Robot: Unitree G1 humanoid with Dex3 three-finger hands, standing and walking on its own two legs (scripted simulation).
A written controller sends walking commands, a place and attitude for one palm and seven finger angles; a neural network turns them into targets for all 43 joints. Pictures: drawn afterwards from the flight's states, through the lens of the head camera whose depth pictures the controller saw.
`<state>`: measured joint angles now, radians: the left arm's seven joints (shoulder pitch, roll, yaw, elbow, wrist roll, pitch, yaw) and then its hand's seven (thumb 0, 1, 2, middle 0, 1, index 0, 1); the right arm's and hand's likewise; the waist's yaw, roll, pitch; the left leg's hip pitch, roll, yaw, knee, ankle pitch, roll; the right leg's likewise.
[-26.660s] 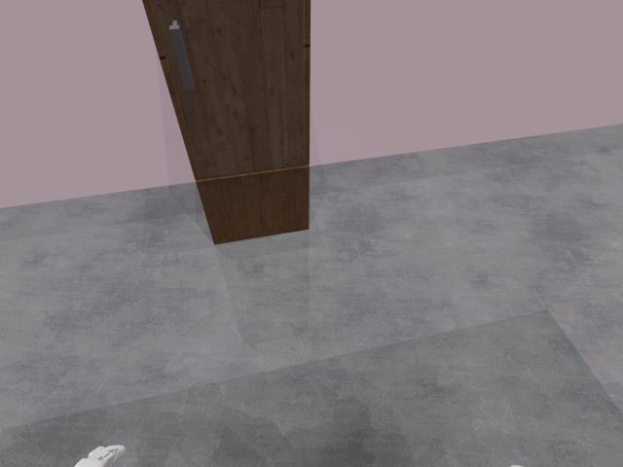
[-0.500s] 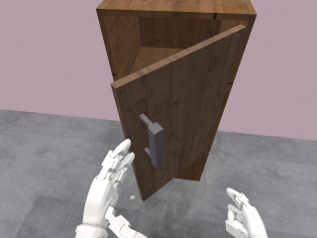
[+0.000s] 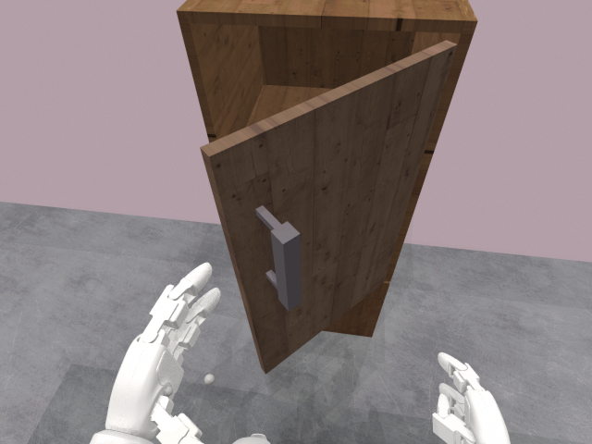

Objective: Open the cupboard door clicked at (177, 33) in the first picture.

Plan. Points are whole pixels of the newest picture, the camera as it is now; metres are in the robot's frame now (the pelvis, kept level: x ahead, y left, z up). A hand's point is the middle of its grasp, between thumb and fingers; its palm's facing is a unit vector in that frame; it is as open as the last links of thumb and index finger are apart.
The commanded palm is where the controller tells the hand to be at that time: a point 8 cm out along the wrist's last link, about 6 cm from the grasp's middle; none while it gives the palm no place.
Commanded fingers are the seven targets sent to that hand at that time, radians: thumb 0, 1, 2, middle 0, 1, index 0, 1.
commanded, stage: draw the hand back to the body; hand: left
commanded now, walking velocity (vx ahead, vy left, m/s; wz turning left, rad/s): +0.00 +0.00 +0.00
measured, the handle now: (278, 260) +0.33 +0.04 +0.10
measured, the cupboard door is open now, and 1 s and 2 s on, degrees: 46 46 46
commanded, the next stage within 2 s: step back with the hand held close in 1.46 s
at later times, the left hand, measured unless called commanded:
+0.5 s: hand (119, 346) +0.19 +0.18 +0.15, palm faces +0.07 -0.97 -0.22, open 15.6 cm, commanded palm +0.16 +0.24 +0.17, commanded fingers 0.00 -0.08 0.48 -0.17 -0.30 -0.17 -0.30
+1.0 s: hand (4, 292) +0.21 +0.26 +0.21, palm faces +0.36 -0.84 -0.40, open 10.1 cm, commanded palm +0.17 +0.31 +0.23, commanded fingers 0.00 0.80 0.86 -0.20 -0.30 -0.20 -0.30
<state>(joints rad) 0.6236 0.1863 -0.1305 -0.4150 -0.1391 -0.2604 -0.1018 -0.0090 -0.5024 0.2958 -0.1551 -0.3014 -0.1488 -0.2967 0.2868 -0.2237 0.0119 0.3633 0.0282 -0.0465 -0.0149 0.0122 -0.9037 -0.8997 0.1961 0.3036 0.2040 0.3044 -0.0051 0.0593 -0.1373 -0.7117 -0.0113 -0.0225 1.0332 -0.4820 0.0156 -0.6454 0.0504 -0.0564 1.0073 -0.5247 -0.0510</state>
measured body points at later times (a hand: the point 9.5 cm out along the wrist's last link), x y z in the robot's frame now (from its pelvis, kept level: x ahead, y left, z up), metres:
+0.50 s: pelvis +0.01 +0.01 +0.03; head +0.01 +0.00 +0.48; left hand +0.18 +0.23 +0.16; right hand +0.20 -0.21 -0.03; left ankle +0.02 +0.11 -0.67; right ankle -0.01 -0.09 -0.67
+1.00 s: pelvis +0.03 +0.03 +0.06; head +0.01 +0.01 +0.51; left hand +0.19 +0.31 +0.23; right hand +0.22 -0.19 -0.01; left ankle +0.02 +0.11 -0.67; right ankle -0.01 -0.09 -0.67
